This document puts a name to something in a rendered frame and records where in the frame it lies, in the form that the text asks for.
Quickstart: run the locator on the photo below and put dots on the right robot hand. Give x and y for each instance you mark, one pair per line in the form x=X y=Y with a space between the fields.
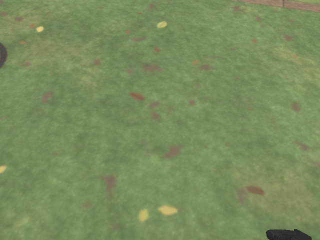
x=280 y=234

